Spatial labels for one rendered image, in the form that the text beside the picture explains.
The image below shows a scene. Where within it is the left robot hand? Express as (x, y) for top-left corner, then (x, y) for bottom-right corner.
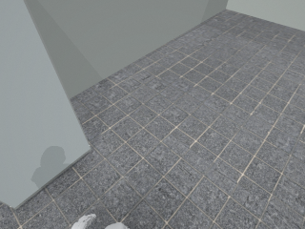
(71, 214), (96, 229)

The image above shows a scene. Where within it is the fridge door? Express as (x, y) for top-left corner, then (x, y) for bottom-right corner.
(0, 0), (90, 208)

